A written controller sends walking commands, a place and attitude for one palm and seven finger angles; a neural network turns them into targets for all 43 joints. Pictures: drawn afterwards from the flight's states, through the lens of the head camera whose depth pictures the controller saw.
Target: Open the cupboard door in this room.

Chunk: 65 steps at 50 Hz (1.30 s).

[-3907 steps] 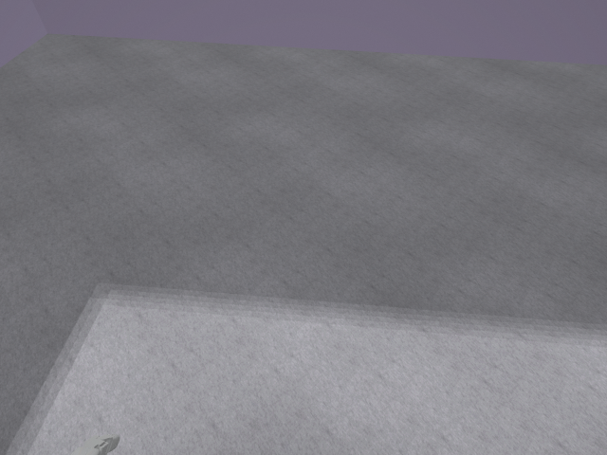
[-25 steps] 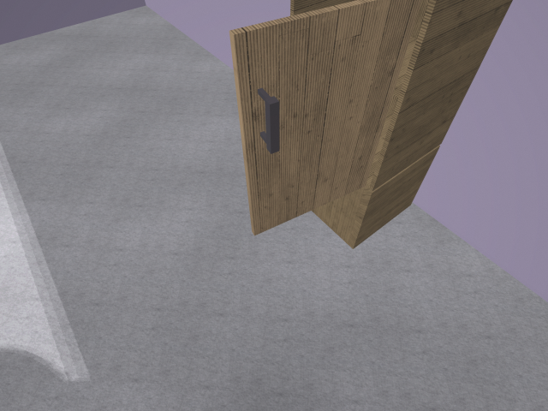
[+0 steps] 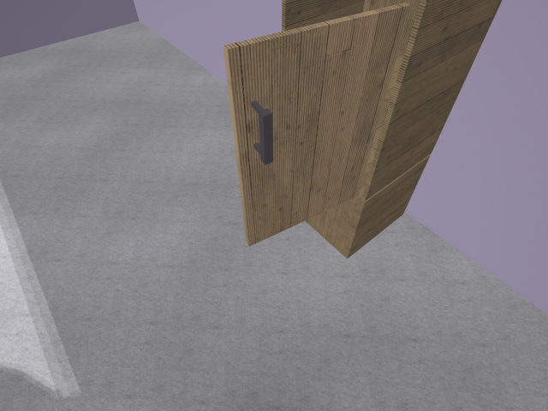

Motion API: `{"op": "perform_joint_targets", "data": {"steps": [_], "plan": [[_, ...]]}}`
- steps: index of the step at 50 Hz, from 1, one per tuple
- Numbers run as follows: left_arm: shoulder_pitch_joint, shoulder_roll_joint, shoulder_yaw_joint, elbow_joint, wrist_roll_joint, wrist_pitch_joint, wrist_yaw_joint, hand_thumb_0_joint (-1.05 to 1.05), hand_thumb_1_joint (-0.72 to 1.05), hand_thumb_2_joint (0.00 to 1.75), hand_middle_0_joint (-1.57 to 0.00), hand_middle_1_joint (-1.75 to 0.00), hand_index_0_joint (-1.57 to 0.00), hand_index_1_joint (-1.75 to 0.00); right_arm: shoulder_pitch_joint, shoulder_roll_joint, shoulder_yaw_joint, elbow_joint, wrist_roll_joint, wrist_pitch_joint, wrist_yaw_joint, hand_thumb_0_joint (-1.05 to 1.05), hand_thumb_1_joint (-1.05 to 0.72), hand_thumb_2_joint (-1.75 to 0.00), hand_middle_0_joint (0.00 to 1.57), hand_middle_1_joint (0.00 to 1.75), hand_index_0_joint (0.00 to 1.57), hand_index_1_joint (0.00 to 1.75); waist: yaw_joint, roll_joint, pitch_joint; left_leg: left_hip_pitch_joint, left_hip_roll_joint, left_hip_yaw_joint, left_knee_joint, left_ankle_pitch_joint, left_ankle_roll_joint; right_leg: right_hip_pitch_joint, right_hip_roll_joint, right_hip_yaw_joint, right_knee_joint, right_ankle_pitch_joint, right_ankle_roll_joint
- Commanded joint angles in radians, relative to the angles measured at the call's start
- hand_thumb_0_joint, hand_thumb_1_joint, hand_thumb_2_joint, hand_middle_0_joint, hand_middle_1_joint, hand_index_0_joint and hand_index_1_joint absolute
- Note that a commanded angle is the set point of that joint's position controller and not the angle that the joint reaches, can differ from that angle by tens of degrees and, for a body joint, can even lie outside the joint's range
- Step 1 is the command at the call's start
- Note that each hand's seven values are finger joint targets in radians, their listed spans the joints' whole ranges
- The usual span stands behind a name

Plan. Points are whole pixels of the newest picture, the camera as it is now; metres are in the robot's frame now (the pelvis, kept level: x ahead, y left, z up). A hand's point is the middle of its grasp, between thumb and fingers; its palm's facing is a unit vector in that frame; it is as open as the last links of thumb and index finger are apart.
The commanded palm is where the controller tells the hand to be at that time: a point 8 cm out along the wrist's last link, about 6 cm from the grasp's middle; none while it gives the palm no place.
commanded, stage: look to check the result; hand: left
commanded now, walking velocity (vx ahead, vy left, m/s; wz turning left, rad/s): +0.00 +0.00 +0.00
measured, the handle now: (261, 132) +0.62 +0.06 +0.06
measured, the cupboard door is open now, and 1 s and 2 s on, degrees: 80 80 80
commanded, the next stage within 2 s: stand and wait in 0.58 s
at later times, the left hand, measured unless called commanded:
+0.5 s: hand out of the picture +0.04 +0.20 -0.17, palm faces +0.02 -0.97 -0.25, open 7.4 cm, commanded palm none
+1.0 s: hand out of the picture +0.07 +0.23 -0.16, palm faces +0.00 -0.95 -0.30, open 7.4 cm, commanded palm none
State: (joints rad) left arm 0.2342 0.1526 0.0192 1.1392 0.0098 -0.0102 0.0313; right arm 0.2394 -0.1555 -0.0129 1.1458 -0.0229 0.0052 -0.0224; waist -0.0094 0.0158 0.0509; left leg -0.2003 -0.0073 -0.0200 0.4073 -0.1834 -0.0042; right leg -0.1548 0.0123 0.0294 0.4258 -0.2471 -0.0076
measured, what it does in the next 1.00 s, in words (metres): stands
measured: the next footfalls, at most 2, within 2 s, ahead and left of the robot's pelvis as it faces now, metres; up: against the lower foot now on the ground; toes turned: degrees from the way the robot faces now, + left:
none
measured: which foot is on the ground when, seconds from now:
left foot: down 0.00-1.00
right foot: down 0.00-1.00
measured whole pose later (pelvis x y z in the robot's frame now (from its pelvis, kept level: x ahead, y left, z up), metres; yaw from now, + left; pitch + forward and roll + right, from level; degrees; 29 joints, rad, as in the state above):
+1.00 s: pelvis +0.01 +0.00 +0.01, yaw +0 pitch -1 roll +0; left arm 0.13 0.28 0.02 1.13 0.01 -0.02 0.01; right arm 0.11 -0.28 -0.02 1.14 -0.02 0.00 -0.01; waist 0.00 0.00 0.06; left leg -0.15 -0.01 -0.02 0.33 -0.16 0.00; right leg -0.09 0.01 0.03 0.33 -0.22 0.00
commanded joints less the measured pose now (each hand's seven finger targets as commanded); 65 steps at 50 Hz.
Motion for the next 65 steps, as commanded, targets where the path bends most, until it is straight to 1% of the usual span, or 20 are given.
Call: {"op": "perform_joint_targets", "data": {"steps": [1, 5, 11, 16, 20, 21, 24, 30, 33, 36, 41, 43, 45, 47, 52, 57, 58, 60, 63, 65], "plan": [[0.049, 0.128, 0.018, -0.031, -0.001, -0.008, 0.004, 0.00, 0.90, 0.90, -0.20, -0.30, -0.20, -0.30, 0.044, -0.108, -0.014, -0.032, 0.001, -0.008, -0.010, 0.00, -0.90, -0.90, 0.20, 0.30, 0.20, 0.30, -0.001, -0.003, 0.014, 0.030, 0.083, -0.063, -0.059, 0.080, 0.026, -0.065, -0.094, 0.071, -0.100, 0.068, -0.032], [0.038, 0.141, 0.021, -0.034, -0.001, -0.010, 0.004, 0.00, 0.90, 0.90, -0.20, -0.30, -0.20, -0.30, 0.037, -0.122, -0.016, -0.034, 0.002, -0.011, -0.010, 0.00, -0.90, -0.90, 0.20, 0.30, 0.20, 0.30, -0.001, -0.015, -0.008, 0.040, 0.087, -0.067, -0.059, 0.104, 0.028, -0.047, -0.094, 0.065, -0.094, 0.093, -0.032], [0.027, 0.157, 0.023, -0.036, -0.001, -0.012, 0.002, 0.00, 0.90, 0.90, -0.20, -0.30, -0.20, -0.30, 0.015, -0.140, -0.019, -0.035, 0.002, -0.012, -0.011, 0.00, -0.90, -0.90, 0.20, 0.30, 0.20, 0.30, 0.000, -0.017, -0.006, 0.048, 0.088, -0.068, -0.062, 0.107, 0.028, -0.043, -0.097, 0.069, -0.104, 0.101, -0.033], [0.008, 0.182, 0.026, -0.040, -0.001, -0.015, 0.000, 0.00, 0.90, 0.90, -0.20, -0.30, -0.20, -0.30, -0.007, -0.168, -0.022, -0.040, 0.002, -0.015, -0.010, 0.00, -0.90, -0.90, 0.20, 0.30, 0.20, 0.30, -0.001, -0.002, -0.025, 0.063, 0.091, -0.070, -0.065, 0.125, 0.029, -0.029, -0.100, 0.072, -0.106, 0.126, -0.034], [-0.010, 0.198, 0.027, -0.042, 0.000, -0.016, -0.002, 0.00, 0.90, 0.90, -0.20, -0.30, -0.20, -0.30, -0.027, -0.186, -0.024, -0.044, 0.003, -0.015, -0.009, 0.00, -0.90, -0.90, 0.20, 0.30, 0.20, 0.30, -0.002, -0.019, -0.015, 0.063, 0.093, -0.073, -0.071, 0.117, 0.027, -0.030, -0.100, 0.072, -0.116, 0.119, -0.034], [-0.013, 0.200, 0.027, -0.042, 0.000, -0.016, -0.002, 0.00, 0.90, 0.90, -0.20, -0.30, -0.20, -0.30, -0.036, -0.189, -0.025, -0.043, 0.002, -0.015, -0.008, 0.00, -0.90, -0.90, 0.20, 0.30, 0.20, 0.30, 0.000, -0.006, -0.005, 0.062, 0.092, -0.074, -0.075, 0.112, 0.027, -0.036, -0.103, 0.071, -0.119, 0.111, -0.034], [-0.023, 0.216, 0.028, -0.044, 0.000, -0.017, -0.004, 0.00, 0.90, 0.90, -0.20, -0.30, -0.20, -0.30, -0.047, -0.202, -0.026, -0.047, 0.002, -0.016, -0.007, 0.00, -0.90, -0.90, 0.20, 0.30, 0.20, 0.30, 0.000, -0.005, -0.020, 0.067, 0.093, -0.077, -0.079, 0.110, 0.028, -0.025, -0.105, 0.072, -0.125, 0.107, -0.034], [-0.049, 0.245, 0.032, -0.052, 0.000, -0.022, -0.006, 0.00, 0.90, 0.90, -0.20, -0.30, -0.20, -0.30, -0.076, -0.234, -0.029, -0.053, 0.003, -0.021, -0.006, 0.00, -0.90, -0.90, 0.20, 0.30, 0.20, 0.30, 0.001, -0.011, -0.051, 0.089, 0.099, -0.079, -0.079, 0.163, 0.028, 0.003, -0.111, 0.071, -0.122, 0.176, -0.033], [-0.055, 0.258, 0.032, -0.054, 0.001, -0.024, -0.007, 0.00, 0.90, 0.90, -0.20, -0.30, -0.20, -0.30, -0.095, -0.250, -0.030, -0.057, 0.005, -0.020, -0.005, 0.00, -0.90, -0.90, 0.20, 0.30, 0.20, 0.30, 0.003, -0.019, -0.042, 0.093, 0.099, -0.079, -0.082, 0.155, 0.028, -0.002, -0.111, 0.070, -0.134, 0.170, -0.033], [-0.070, 0.269, 0.032, -0.055, 0.001, -0.024, -0.008, 0.00, 0.90, 0.90, -0.20, -0.30, -0.20, -0.30, -0.106, -0.261, -0.031, -0.056, 0.002, -0.021, -0.004, 0.00, -0.90, -0.90, 0.20, 0.30, 0.20, 0.30, 0.001, -0.001, -0.059, 0.102, 0.101, -0.081, -0.087, 0.170, 0.027, 0.011, -0.114, 0.074, -0.131, 0.186, -0.032], [-0.088, 0.285, 0.031, -0.058, 0.000, -0.024, -0.009, 0.00, 0.90, 0.90, -0.20, -0.30, -0.20, -0.30, -0.123, -0.280, -0.030, -0.059, 0.003, -0.023, -0.002, 0.00, -0.90, -0.90, 0.20, 0.30, 0.20, 0.30, 0.002, -0.013, -0.051, 0.102, 0.105, -0.083, -0.098, 0.180, 0.026, 0.016, -0.116, 0.071, -0.137, 0.193, -0.030], [-0.086, 0.293, 0.033, -0.060, 0.002, -0.027, -0.009, 0.00, 0.90, 0.90, -0.20, -0.30, -0.20, -0.30, -0.130, -0.286, -0.031, -0.062, 0.005, -0.023, -0.002, 0.00, -0.90, -0.90, 0.20, 0.30, 0.20, 0.30, 0.004, -0.017, -0.065, 0.113, 0.105, -0.082, -0.094, 0.183, 0.028, 0.021, -0.116, 0.073, -0.142, 0.196, -0.031], [-0.098, 0.296, 0.030, -0.059, 0.000, -0.025, -0.010, 0.00, 0.90, 0.90, -0.20, -0.30, -0.20, -0.30, -0.134, -0.290, -0.030, -0.060, 0.004, -0.022, -0.001, 0.00, -0.90, -0.90, 0.20, 0.30, 0.20, 0.30, 0.002, -0.021, -0.048, 0.104, 0.106, -0.085, -0.105, 0.167, 0.026, 0.015, -0.116, 0.073, -0.145, 0.176, -0.029], [-0.099, 0.302, 0.030, -0.058, 0.001, -0.025, -0.011, 0.00, 0.90, 0.90, -0.20, -0.30, -0.20, -0.30, -0.138, -0.298, -0.029, -0.059, 0.004, -0.024, 0.000, 0.00, -0.90, -0.90, 0.20, 0.30, 0.20, 0.30, 0.002, -0.005, -0.063, 0.113, 0.107, -0.084, -0.106, 0.182, 0.026, 0.025, -0.119, 0.075, -0.145, 0.189, -0.030], [-0.102, 0.312, 0.029, -0.060, 0.000, -0.027, -0.011, 0.00, 0.90, 0.90, -0.20, -0.30, -0.20, -0.30, -0.143, -0.307, -0.030, -0.061, 0.006, -0.026, 0.000, 0.00, -0.90, -0.90, 0.20, 0.30, 0.20, 0.30, 0.002, -0.010, -0.078, 0.123, 0.108, -0.085, -0.106, 0.192, 0.025, 0.037, -0.121, 0.072, -0.149, 0.202, -0.028], [-0.107, 0.315, 0.030, -0.058, 0.001, -0.027, -0.011, 0.00, 0.90, 0.90, -0.20, -0.30, -0.20, -0.30, -0.148, -0.311, -0.029, -0.060, 0.005, -0.027, 0.000, 0.00, -0.90, -0.90, 0.20, 0.30, 0.20, 0.30, 0.003, -0.006, -0.075, 0.129, 0.110, -0.085, -0.110, 0.213, 0.025, 0.039, -0.122, 0.073, -0.147, 0.217, -0.028], [-0.106, 0.319, 0.032, -0.059, 0.002, -0.028, -0.011, 0.00, 0.90, 0.90, -0.20, -0.30, -0.20, -0.30, -0.148, -0.315, -0.030, -0.062, 0.007, -0.028, -0.001, 0.00, -0.90, -0.90, 0.20, 0.30, 0.20, 0.30, 0.005, -0.019, -0.076, 0.131, 0.112, -0.084, -0.108, 0.217, 0.027, 0.040, -0.121, 0.069, -0.147, 0.220, -0.028], [-0.110, 0.317, 0.031, -0.058, 0.001, -0.026, -0.011, 0.00, 0.90, 0.90, -0.20, -0.30, -0.20, -0.30, -0.149, -0.313, -0.029, -0.060, 0.006, -0.028, -0.001, 0.00, -0.90, -0.90, 0.20, 0.30, 0.20, 0.30, 0.003, -0.005, -0.076, 0.128, 0.111, -0.085, -0.112, 0.219, 0.025, 0.046, -0.122, 0.069, -0.146, 0.219, -0.027], [-0.108, 0.319, 0.032, -0.058, 0.001, -0.027, -0.011, 0.00, 0.90, 0.90, -0.20, -0.30, -0.20, -0.30, -0.152, -0.316, -0.029, -0.062, 0.008, -0.028, -0.001, 0.00, -0.90, -0.90, 0.20, 0.30, 0.20, 0.30, 0.007, -0.019, -0.062, 0.126, 0.110, -0.085, -0.113, 0.215, 0.027, 0.038, -0.122, 0.067, -0.153, 0.216, -0.027], [-0.107, 0.319, 0.029, -0.055, 0.001, -0.026, -0.012, 0.00, 0.90, 0.90, -0.20, -0.30, -0.20, -0.30, -0.152, -0.314, -0.028, -0.058, 0.006, -0.028, -0.001, 0.00, -0.90, -0.90, 0.20, 0.30, 0.20, 0.30, 0.005, -0.007, -0.073, 0.132, 0.109, -0.086, -0.113, 0.218, 0.025, 0.044, -0.125, 0.070, -0.150, 0.221, -0.027]]}}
